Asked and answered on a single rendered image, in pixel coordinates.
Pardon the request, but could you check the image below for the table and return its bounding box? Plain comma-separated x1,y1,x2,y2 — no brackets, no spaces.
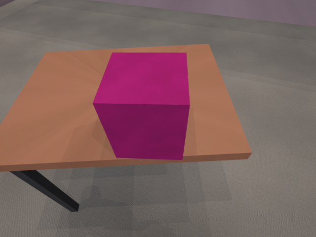
0,44,252,212

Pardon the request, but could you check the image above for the carton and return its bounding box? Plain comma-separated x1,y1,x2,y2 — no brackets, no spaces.
93,52,190,160

